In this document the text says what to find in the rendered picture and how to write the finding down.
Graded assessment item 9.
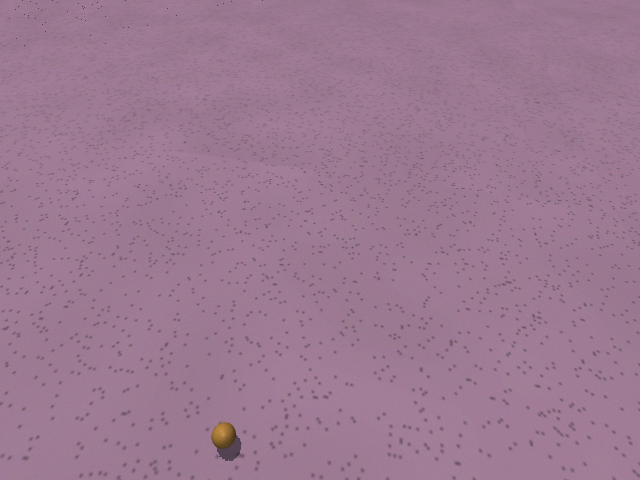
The ball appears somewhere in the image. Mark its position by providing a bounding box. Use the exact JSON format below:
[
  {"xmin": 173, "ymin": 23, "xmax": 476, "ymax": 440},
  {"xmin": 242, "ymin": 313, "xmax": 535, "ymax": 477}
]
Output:
[{"xmin": 212, "ymin": 422, "xmax": 236, "ymax": 449}]

